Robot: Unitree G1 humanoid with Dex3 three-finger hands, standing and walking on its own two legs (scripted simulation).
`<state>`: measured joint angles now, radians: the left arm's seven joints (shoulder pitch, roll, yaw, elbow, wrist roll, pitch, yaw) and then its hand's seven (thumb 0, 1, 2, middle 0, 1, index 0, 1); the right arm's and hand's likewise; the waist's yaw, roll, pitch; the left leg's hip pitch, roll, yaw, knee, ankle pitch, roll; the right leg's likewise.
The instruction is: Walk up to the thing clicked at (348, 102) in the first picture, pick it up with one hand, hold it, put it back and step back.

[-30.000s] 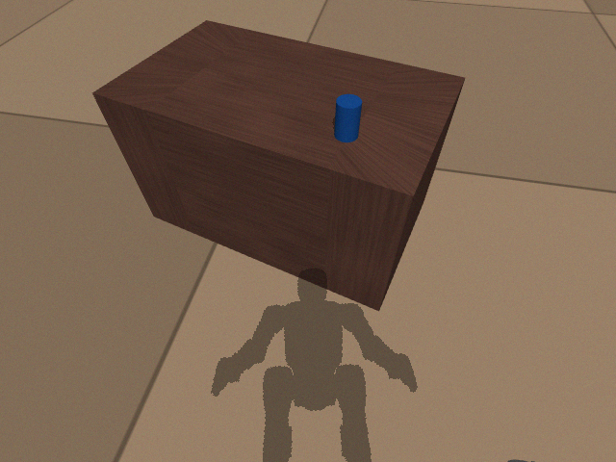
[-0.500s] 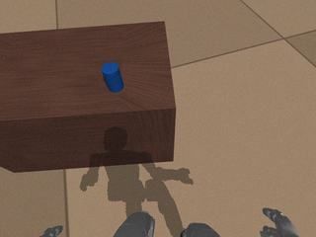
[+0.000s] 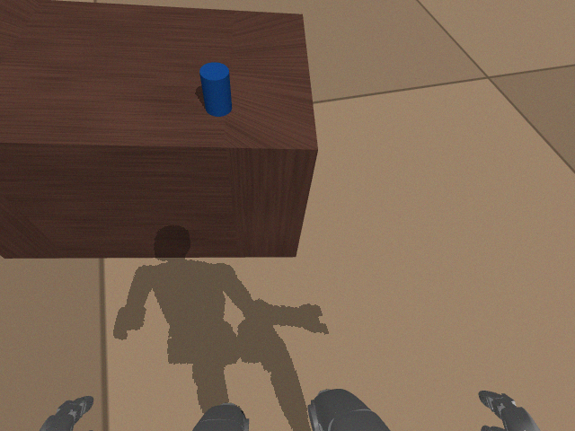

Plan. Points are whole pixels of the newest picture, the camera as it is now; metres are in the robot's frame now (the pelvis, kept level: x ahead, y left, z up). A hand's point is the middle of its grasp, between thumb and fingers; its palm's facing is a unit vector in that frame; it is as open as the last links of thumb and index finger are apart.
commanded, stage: step back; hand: left
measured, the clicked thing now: (216, 90) +0.83 +0.18 -0.11
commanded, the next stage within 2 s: stand in 1.96 s
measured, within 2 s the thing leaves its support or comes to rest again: neither
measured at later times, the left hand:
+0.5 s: hand out of the picture -0.03 +0.25 -0.15, palm faces +0.04 -0.91 -0.41, open 7.4 cm
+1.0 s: hand out of the picture -0.25 +0.19 -0.14, palm faces +0.01 -0.91 -0.41, open 7.4 cm
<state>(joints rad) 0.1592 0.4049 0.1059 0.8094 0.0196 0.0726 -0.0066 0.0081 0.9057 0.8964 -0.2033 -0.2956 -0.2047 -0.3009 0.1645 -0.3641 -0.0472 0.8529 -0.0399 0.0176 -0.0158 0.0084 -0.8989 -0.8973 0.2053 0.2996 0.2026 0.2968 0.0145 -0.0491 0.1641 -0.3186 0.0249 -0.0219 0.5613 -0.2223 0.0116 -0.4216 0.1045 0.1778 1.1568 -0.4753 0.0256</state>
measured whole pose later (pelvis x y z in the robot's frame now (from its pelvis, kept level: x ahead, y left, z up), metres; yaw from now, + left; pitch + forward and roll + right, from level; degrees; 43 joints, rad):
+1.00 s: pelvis -0.29 -0.08 +0.00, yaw -1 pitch -3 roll +1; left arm 0.27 0.34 0.06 0.96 0.04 0.00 -0.01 0.01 0.90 0.90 -0.21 -0.30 -0.21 -0.30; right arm 0.20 -0.42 -0.06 0.93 -0.02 0.04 0.00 0.01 -0.90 -0.90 0.20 0.30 0.20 0.30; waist 0.03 0.05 0.06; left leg -0.42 -0.04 -0.12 0.91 -0.42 -0.01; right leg -0.21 -0.01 0.05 0.62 -0.36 0.00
